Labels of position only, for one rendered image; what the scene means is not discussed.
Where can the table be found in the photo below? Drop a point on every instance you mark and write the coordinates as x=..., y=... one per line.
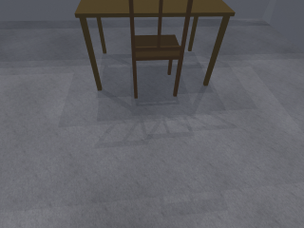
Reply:
x=150, y=8

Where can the chair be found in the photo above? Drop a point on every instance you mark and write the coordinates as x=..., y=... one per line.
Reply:
x=158, y=47

